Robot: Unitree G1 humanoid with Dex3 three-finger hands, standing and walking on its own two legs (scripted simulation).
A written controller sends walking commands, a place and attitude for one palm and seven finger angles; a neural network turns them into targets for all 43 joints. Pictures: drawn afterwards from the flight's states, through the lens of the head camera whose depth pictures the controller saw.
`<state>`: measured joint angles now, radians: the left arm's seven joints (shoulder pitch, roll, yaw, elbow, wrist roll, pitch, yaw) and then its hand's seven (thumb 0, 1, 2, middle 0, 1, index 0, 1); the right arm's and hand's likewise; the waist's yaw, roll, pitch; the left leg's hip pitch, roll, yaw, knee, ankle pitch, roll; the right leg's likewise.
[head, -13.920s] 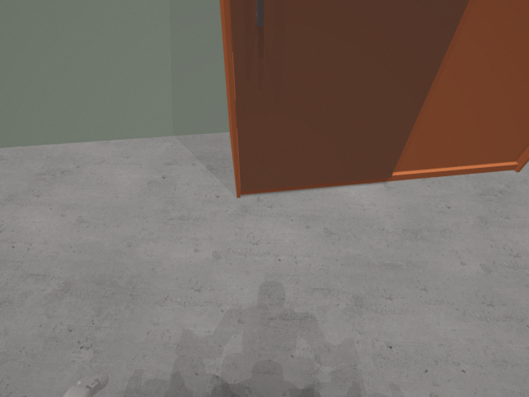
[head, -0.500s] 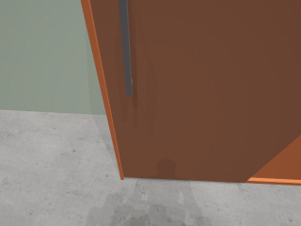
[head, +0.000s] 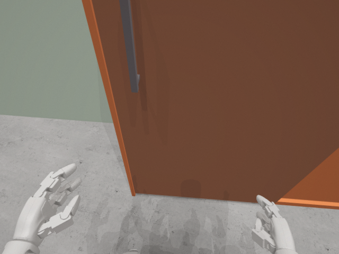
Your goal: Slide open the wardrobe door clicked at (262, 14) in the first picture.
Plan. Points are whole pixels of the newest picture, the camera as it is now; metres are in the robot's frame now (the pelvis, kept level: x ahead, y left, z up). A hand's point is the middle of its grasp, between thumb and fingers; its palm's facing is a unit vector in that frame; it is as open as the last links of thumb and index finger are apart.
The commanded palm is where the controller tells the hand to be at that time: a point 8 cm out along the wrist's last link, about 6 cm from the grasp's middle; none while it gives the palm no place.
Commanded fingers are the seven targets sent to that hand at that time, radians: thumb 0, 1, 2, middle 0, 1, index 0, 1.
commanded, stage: raise the hand with hooked fingers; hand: left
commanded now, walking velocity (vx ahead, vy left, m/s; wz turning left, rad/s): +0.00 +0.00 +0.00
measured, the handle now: (130, 28) +0.52 +0.12 +0.28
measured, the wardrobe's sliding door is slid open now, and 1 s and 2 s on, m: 0.00 0.00 0.00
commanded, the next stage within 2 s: move the hooked fingers beside the handle in 1.74 s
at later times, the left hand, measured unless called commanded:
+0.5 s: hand (26, 172) +0.24 +0.27 +0.14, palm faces +0.02 -1.00 -0.06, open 11.2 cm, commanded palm +0.20 +0.32 +0.14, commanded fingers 0.00 -0.13 0.46 -0.27 -0.96 -0.27 -0.96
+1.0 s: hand out of the picture +0.24 +0.32 +0.21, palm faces +0.04 -0.99 -0.11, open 13.8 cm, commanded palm +0.20 +0.37 +0.24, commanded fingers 0.00 -0.50 0.30 -0.30 -1.20 -0.30 -1.20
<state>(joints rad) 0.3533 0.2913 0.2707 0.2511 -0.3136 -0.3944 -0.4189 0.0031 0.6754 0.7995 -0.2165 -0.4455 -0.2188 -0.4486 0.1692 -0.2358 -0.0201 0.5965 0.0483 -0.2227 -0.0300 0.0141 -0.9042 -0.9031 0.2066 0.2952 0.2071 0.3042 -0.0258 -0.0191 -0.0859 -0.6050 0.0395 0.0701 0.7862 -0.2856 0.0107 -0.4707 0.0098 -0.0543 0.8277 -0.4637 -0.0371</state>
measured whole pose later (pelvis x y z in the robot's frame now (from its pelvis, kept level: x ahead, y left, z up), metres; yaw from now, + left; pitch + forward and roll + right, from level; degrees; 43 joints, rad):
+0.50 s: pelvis +0.02 +0.01 +0.01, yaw +0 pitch +4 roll -1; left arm 0.29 0.39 0.45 0.00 -0.47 -0.19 -0.48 0.01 0.09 0.55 -0.26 -0.82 -0.26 -0.82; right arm 0.30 -0.25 0.03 0.61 0.07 -0.30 -0.08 0.02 -0.90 -0.90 0.21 0.30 0.21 0.30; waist 0.00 0.03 -0.07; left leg -0.50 0.05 0.07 0.72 -0.29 0.02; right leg -0.33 0.03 -0.05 0.68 -0.42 -0.01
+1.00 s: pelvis -0.01 +0.05 +0.03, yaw +3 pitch -3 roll -2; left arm -0.06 0.50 0.41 -0.04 -0.35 0.23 -0.45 -0.01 -0.45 0.32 -0.30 -1.16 -0.30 -1.17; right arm 0.17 -0.23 0.12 0.58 0.09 -0.25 -0.10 0.02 -0.90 -0.90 0.21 0.30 0.21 0.30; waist 0.08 0.05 0.00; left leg -0.31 -0.02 0.05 0.50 -0.15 0.07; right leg -0.13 -0.03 -0.08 0.47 -0.29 0.02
